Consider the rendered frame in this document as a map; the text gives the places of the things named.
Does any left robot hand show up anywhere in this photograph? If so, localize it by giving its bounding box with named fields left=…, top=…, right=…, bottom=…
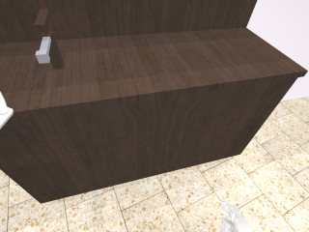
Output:
left=0, top=91, right=14, bottom=130

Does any right robot hand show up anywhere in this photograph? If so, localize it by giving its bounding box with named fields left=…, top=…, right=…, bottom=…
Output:
left=218, top=200, right=253, bottom=232

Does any tap lever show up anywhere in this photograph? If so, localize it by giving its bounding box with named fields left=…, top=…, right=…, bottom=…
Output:
left=35, top=36, right=51, bottom=64

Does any counter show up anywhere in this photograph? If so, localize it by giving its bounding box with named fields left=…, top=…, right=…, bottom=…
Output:
left=0, top=0, right=308, bottom=204

